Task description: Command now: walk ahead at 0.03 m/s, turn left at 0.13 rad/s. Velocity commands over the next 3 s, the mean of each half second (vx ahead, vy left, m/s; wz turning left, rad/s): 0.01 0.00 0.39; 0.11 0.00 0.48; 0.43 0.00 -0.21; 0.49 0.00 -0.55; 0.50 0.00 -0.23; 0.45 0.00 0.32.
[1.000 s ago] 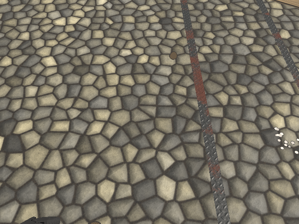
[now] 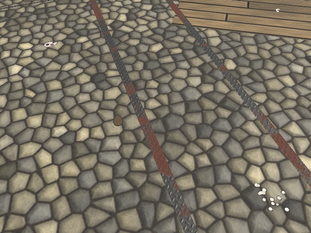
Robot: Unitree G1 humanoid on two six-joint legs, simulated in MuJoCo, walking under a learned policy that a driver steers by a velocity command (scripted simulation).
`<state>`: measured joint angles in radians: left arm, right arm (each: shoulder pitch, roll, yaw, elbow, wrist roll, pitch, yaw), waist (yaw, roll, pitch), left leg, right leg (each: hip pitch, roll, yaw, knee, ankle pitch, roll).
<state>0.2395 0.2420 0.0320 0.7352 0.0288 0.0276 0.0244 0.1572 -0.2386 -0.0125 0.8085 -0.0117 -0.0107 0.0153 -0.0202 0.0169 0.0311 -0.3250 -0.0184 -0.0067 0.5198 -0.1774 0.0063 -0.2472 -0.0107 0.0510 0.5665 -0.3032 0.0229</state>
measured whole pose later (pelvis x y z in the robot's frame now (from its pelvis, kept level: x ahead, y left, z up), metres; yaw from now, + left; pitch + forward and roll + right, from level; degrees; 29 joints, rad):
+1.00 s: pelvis +0.03 +0.00 +0.01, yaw +30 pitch +2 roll +0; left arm 0.30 0.29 0.07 0.73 -0.03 -0.02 0.01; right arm 0.19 -0.28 -0.06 0.67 0.02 0.01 0.02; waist 0.05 -0.01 -0.02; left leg -0.28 0.02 0.02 0.56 -0.32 0.00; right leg -0.17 -0.06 -0.08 0.42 -0.28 0.00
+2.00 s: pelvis +0.49 +0.23 -0.01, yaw +2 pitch +2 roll +1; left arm 0.36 0.31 0.07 0.73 -0.02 -0.03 0.01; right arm 0.09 -0.28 -0.03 0.63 -0.01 -0.12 0.01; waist 0.07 -0.01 0.01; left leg -0.46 -0.03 -0.04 0.54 -0.11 0.00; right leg -0.17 0.10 0.24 0.73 -0.51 -0.05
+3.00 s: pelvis +1.02 +0.21 -0.01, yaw +9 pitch +2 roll -2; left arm 0.34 0.28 0.05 0.88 -0.01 -0.04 0.02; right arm 0.08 -0.26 -0.04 0.65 0.00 -0.06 0.06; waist 0.05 0.03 0.05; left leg -0.51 -0.01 0.03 0.54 -0.03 0.08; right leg 0.03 -0.03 -0.23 0.51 -0.45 0.01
